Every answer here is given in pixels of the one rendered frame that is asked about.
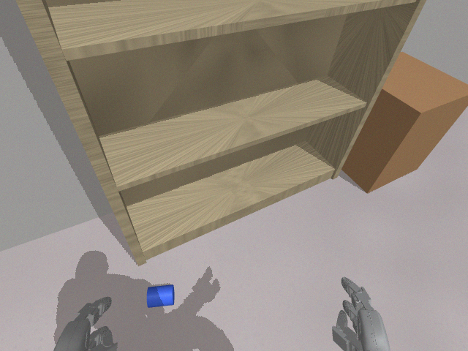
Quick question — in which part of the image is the bookshelf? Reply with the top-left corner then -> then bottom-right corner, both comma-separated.
16,0 -> 426,266

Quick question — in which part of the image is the left robot hand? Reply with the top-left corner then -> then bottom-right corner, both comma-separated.
54,297 -> 118,351

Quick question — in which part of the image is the right robot hand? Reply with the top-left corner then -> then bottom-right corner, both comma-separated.
332,277 -> 390,351

